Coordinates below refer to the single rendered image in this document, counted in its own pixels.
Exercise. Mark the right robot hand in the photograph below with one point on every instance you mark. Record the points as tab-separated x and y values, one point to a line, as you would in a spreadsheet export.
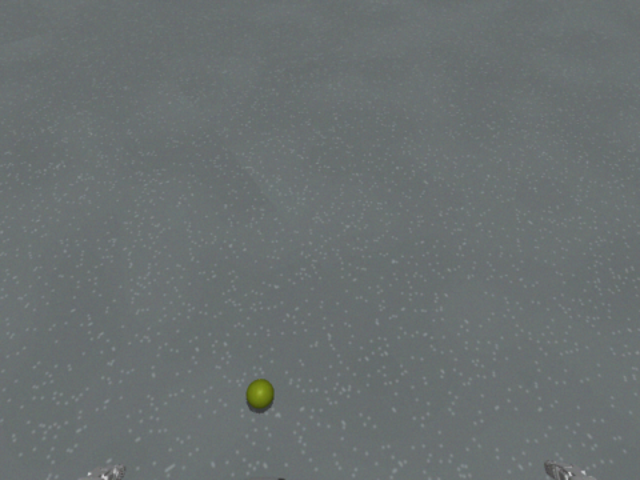
562	471

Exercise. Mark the ball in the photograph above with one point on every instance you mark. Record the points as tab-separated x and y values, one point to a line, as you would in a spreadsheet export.
260	393

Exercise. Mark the left robot hand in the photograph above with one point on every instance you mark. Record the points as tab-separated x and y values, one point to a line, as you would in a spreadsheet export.
110	472

